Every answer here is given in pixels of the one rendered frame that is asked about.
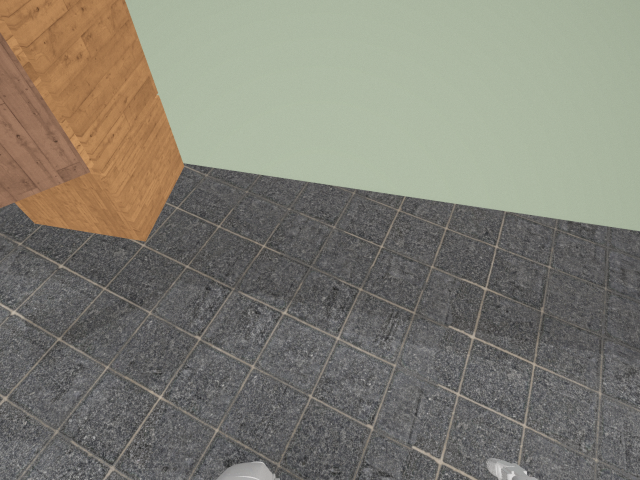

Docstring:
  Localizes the cupboard door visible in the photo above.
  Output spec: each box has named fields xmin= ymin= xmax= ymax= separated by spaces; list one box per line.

xmin=0 ymin=33 xmax=90 ymax=208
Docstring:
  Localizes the robot right hand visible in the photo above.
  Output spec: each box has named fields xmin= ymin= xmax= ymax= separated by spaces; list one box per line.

xmin=487 ymin=458 xmax=537 ymax=480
